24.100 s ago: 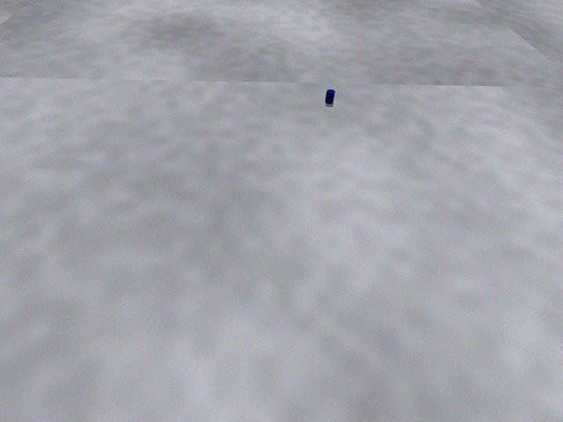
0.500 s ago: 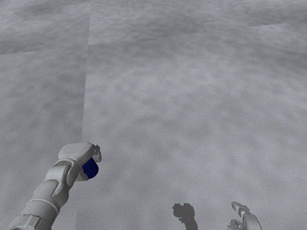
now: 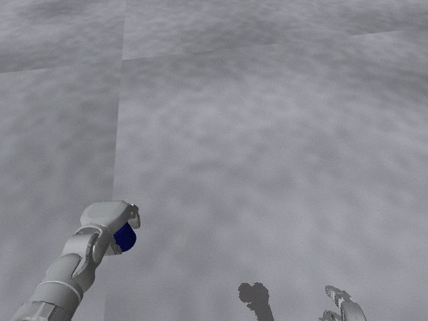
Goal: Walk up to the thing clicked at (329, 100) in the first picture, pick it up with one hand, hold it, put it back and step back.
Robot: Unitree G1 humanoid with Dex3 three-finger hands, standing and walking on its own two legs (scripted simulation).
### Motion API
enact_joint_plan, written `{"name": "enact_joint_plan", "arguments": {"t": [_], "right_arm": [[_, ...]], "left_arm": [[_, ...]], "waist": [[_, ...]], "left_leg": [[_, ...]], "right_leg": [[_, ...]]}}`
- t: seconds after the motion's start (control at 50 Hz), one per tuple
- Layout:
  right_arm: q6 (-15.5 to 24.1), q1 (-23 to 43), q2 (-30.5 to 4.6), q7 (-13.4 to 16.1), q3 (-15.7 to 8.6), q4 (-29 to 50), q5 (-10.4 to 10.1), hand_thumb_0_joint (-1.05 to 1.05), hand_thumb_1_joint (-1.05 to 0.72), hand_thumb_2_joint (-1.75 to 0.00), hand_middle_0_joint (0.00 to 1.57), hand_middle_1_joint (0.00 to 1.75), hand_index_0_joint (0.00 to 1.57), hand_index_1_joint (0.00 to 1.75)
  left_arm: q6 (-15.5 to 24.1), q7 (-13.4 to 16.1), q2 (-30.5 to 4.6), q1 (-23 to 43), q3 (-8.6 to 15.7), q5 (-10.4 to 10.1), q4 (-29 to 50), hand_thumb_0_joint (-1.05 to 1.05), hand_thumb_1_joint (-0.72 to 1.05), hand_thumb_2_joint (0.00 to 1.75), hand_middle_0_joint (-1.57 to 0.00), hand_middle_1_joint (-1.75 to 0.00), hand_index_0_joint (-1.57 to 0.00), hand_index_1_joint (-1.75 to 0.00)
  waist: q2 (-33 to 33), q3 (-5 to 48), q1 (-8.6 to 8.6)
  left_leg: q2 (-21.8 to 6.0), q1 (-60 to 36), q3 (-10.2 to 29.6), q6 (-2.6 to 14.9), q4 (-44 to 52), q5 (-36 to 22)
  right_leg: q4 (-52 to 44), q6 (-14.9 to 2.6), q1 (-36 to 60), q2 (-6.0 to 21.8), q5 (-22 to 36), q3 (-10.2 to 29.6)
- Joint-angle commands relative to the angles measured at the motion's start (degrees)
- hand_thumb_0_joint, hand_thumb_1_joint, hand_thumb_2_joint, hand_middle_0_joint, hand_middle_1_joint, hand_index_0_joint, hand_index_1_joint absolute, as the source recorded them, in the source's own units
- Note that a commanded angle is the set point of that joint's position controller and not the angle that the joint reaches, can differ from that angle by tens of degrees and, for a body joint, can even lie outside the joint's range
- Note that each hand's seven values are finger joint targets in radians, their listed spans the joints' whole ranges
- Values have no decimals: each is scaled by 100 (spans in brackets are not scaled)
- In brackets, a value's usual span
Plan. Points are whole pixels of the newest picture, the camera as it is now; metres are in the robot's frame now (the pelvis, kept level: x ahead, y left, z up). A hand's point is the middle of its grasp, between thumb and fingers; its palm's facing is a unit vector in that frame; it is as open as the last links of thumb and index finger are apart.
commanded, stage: crouch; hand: left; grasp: from above
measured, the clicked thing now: (118, 233) +0.31 +0.22 -0.06
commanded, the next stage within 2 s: lower in 1.94 s
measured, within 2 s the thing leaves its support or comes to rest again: neither
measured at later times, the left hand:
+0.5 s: hand (130, 252) +0.33 +0.24 -0.22, palm faces -0.42 +0.04 -0.91, open 7.8 cm
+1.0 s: hand (148, 267) +0.36 +0.25 -0.45, palm faces -0.45 -0.02 -0.89, open 7.8 cm
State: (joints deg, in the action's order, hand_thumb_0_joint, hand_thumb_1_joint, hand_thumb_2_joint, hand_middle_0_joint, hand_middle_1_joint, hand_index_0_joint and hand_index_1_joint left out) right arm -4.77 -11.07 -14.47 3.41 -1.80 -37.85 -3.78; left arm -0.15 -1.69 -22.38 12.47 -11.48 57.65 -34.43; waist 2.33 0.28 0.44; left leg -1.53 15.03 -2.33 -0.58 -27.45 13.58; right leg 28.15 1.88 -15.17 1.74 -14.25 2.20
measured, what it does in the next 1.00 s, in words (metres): lowers itself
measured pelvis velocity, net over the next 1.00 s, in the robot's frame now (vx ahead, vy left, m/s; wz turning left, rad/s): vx -0.08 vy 0.01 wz -0.02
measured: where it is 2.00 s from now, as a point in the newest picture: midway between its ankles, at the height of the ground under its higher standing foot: outside the picture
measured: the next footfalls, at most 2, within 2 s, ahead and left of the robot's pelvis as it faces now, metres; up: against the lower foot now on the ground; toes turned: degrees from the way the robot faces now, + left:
none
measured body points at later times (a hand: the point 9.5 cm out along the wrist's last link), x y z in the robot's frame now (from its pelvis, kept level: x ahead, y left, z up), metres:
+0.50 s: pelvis -0.04 +0.01 -0.11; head +0.08 +0.02 +0.32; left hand +0.34 +0.24 -0.17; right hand +0.05 -0.28 -0.23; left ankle +0.01 +0.13 -0.74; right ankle +0.01 -0.14 -0.74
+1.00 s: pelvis -0.08 +0.01 -0.30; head +0.14 +0.05 +0.10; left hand +0.38 +0.24 -0.40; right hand -0.03 -0.26 -0.42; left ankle +0.01 +0.13 -0.74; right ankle +0.00 -0.14 -0.74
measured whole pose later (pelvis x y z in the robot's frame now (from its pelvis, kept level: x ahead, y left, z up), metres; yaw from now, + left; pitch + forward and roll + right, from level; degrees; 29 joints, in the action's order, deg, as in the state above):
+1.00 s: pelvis -0.08 +0.01 -0.30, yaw -1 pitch +37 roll -5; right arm 2.8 -11.4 -13.1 -1.7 -1.2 -43.1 4.6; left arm 7.0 20.8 -30.7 46.5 0.6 69.5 -73.2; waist 1.8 10.4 -10.6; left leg -1.2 111.6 4.0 0.1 -110.5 36.3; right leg 107.8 3.2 -107.8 0.6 -37.2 0.1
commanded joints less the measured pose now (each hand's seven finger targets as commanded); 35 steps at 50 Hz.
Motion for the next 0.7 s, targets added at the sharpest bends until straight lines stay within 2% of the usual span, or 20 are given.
{"name": "enact_joint_plan", "arguments": {"t": [0.0,0.08,0.1,0.16,0.2,0.26,0.32,0.34,0.36,0.42,0.48,0.5,0.52,0.56,0.58,0.62,0.64,0.68], "right_arm": [[225,348,-713,8,-256,705,13,0,-90,-90,20,30,20,30],[196,237,-725,-29,-295,595,73,0,-90,-90,20,30,20,30],[183,195,-734,-39,-303,544,97,0,-90,-90,20,30,20,30],[169,30,-817,-94,-372,418,180,0,-90,-90,20,30,20,30],[189,-105,-826,-156,-429,338,239,0,-90,-90,20,30,20,30],[197,-318,-835,-227,-480,271,316,0,-90,-90,20,30,20,30],[247,-408,-888,-274,-530,255,358,0,-91,-90,20,30,20,30],[270,-435,-905,-267,-549,221,380,0,-91,-90,20,30,20,30],[299,-500,-935,-272,-552,189,406,0,-91,-90,20,30,20,30],[387,-580,-945,-252,-545,150,464,0,-90,-90,20,30,20,30],[489,-725,-987,-209,-578,39,526,0,-90,-90,20,30,20,30],[517,-735,-1007,-192,-581,13,547,0,-90,-90,20,30,20,30],[537,-785,-1039,-185,-593,13,557,0,-90,-90,20,30,20,30],[576,-761,-1049,-173,-599,-13,592,0,-90,-90,20,30,20,30],[592,-794,-1072,-168,-601,-56,615,0,-90,-90,20,30,20,30],[615,-786,-1036,-159,-574,-88,645,0,-90,-90,20,30,20,30],[631,-809,-1041,-172,-575,-89,661,0,-90,-90,20,30,20,30],[673,-810,-1086,-200,-559,-98,691,0,-90,-90,20,30,20,30]], "left_arm": [[64,393,-973,1626,493,75,659,0,58,58,-90,-70,-95,-65],[245,739,-896,1770,484,205,194,0,62,60,-95,-68,-99,-64],[273,858,-887,1909,462,271,-54,0,63,60,-96,-68,-100,-64],[350,1262,-1015,2422,555,432,-345,0,65,59,-96,-70,-101,-65],[356,1526,-854,2505,497,581,-686,0,66,60,-97,-71,-102,-66],[393,1868,-925,2961,538,847,-1039,0,65,60,-97,-70,-101,-65],[370,2119,-771,3113,519,908,-1692,0,67,58,-96,-73,-102,-67],[374,2193,-885,3360,570,947,-1749,0,66,58,-95,-73,-101,-67],[363,2250,-860,3478,557,963,-2003,0,66,57,-95,-73,-101,-67],[334,2399,-1227,3722,777,1036,-2184,0,65,57,-94,-74,-100,-67],[308,2468,-1086,4292,708,971,-2257,0,66,56,-94,-72,-101,-65],[284,2485,-1168,4382,759,973,-2364,0,62,57,-93,-70,-99,-64],[268,2503,-1346,4351,884,949,-2360,0,63,54,-93,-70,-99,-63],[232,2520,-1467,4479,980,894,-2328,0,61,56,-92,-69,-98,-63],[215,2503,-1521,4635,999,905,-2372,0,62,54,-92,-69,-98,-63],[213,2474,-1617,4706,1040,977,-2573,0,61,56,-93,-69,-98,-64],[208,2447,-1633,4589,1086,970,-2813,0,62,55,-94,-68,-99,-63],[259,2405,-1789,4877,1183,925,-2766,0,62,58,-92,-72,-98,-66]], "waist": [[-428,1159,-87],[-481,1155,-158],[-481,1149,-226],[-259,1509,-300],[-109,1778,-342],[-56,2231,-414],[-54,2444,-474],[24,2602,-477],[-59,2632,-566],[249,3096,-503],[425,3556,-726],[383,3631,-760],[435,3850,-676],[578,4209,-676],[581,4288,-760],[500,4173,-799],[359,4086,-800],[523,4115,-876]], "left_leg": [[250,-538,-4,144,171,-1093],[261,-199,5,133,-118,-953],[274,-42,-2,135,-271,-925],[238,348,25,73,-855,-931],[219,704,43,31,-1363,-856],[218,1503,73,41,-2157,-784],[165,2196,126,58,-2842,-613],[169,2401,147,55,-3036,-506],[145,2708,184,66,-3258,-393],[171,3400,199,76,-3762,49],[111,3812,340,80,-4305,275],[97,4065,389,94,-4480,363],[89,4117,417,91,-4606,384],[80,4325,436,78,-4861,481],[65,4479,488,71,-4976,521],[95,5033,451,96,-5235,925],[107,5292,450,111,-5352,1134],[101,5559,544,87,-5517,1477]], "right_leg": [[-344,-198,0,-292,978,-204],[-105,-200,-305,-263,867,-218],[34,-200,-492,-250,879,-210],[587,-226,-1054,-275,858,-240],[1060,-254,-1516,-275,770,-253],[1772,-259,-2133,-272,739,-233],[2454,-292,-3041,-310,482,-287],[2661,-296,-3274,-317,392,-321],[2912,-300,-3589,-332,276,-349],[3483,-335,-4157,-322,-109,-376],[4118,-348,-4940,-320,-282,-440],[4305,-336,-5160,-327,-363,-464],[4482,-351,-5266,-315,-419,-480],[4786,-366,-5499,-299,-499,-488],[4961,-363,-5657,-299,-531,-510],[5170,-375,-5915,-308,-828,-512],[5240,-372,-6043,-308,-996,-517],[5522,-391,-6479,-285,-1293,-530]]}}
